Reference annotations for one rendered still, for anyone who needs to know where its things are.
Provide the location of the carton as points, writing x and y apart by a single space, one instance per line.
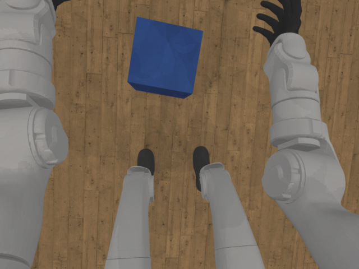
164 58

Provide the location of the robot left upper arm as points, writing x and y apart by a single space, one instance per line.
32 142

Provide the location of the left robot foot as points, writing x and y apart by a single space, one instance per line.
146 159

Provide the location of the robot right upper arm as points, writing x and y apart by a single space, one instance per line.
308 187

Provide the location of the left robot hand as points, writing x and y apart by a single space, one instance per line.
57 3

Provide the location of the robot left forearm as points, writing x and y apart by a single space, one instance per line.
26 53

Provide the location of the left robot thigh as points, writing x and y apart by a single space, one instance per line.
129 247

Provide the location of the right robot hand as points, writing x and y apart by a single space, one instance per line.
289 19

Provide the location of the robot right forearm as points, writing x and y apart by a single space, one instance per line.
295 100

